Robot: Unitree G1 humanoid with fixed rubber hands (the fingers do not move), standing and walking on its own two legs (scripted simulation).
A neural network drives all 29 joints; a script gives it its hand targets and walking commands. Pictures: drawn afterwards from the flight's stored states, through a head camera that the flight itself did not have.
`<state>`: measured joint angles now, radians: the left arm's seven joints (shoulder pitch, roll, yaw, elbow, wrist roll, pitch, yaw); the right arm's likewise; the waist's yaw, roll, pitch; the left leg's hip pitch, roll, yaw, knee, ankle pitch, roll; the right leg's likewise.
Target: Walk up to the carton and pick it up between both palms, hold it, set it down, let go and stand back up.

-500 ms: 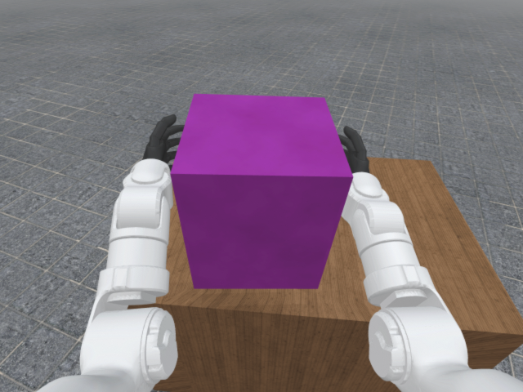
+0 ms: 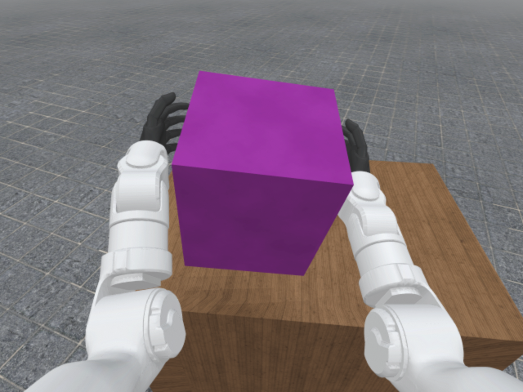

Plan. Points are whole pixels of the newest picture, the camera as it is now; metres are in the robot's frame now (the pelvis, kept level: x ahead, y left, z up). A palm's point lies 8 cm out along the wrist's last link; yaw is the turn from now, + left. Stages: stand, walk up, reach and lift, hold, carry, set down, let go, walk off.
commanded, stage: set down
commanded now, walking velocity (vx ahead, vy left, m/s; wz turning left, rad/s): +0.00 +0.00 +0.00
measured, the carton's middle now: (255, 181) +0.39 +0.02 +0.16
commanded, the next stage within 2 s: none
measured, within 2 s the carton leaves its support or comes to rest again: neither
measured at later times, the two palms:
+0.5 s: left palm (168, 188) +0.39 +0.16 +0.15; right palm (349, 193) +0.39 -0.14 +0.14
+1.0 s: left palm (178, 195) +0.40 +0.16 +0.12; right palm (348, 202) +0.40 -0.15 +0.11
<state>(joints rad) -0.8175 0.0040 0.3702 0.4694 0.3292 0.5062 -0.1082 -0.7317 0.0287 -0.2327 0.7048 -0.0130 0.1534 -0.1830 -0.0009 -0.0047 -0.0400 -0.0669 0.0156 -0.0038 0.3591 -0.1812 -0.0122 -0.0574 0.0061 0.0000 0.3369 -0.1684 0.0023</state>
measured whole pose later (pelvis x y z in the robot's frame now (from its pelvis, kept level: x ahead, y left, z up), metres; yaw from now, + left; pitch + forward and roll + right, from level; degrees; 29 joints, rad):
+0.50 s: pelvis +0.02 +0.00 +0.00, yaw +0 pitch -6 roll +0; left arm -0.58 -0.08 0.35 0.37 0.33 0.36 -0.08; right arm -0.58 0.04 -0.20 0.68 -0.02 -0.05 -0.14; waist 0.00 -0.01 0.03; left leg -0.03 0.01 0.00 0.34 -0.21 -0.01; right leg -0.02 0.00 0.00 0.32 -0.19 0.00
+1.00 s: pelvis +0.03 +0.00 +0.00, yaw +0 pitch -6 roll +0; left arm -0.60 -0.07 0.35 0.51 0.33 0.23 -0.07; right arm -0.58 0.03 -0.23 0.77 -0.03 -0.16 -0.14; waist 0.00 -0.01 0.07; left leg -0.03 0.01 0.00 0.34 -0.22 -0.01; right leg -0.02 0.00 0.00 0.32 -0.20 0.00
